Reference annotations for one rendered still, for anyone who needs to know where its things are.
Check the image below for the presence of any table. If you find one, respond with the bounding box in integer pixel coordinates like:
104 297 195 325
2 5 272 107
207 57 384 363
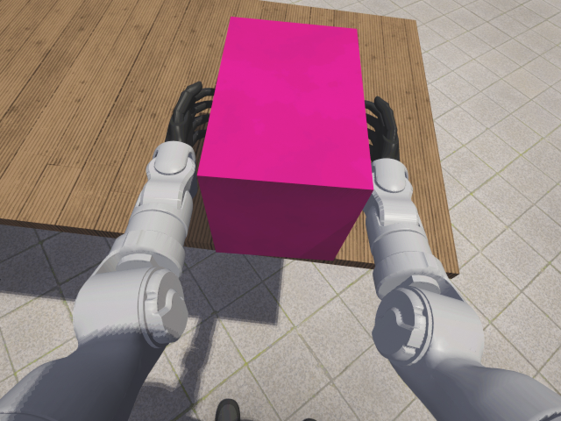
0 0 459 280

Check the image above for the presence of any left robot foot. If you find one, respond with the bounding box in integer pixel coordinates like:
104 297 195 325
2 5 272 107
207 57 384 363
216 399 240 421

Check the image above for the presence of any right robot hand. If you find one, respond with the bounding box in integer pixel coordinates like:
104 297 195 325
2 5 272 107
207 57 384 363
365 96 400 162

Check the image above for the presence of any left robot forearm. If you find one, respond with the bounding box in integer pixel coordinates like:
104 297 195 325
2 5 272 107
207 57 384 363
73 141 198 336

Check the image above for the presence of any left robot hand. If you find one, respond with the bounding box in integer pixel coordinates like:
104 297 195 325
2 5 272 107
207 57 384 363
165 82 215 148

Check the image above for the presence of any robot left upper arm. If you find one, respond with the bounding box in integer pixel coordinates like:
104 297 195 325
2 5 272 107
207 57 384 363
0 266 188 421

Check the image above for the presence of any carton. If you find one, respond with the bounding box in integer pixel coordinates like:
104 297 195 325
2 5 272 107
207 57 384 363
197 17 373 260

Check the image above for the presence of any right robot forearm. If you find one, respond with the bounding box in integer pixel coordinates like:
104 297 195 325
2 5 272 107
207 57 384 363
363 158 468 304

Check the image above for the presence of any robot right upper arm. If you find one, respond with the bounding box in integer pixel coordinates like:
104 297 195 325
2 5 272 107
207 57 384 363
372 286 561 421

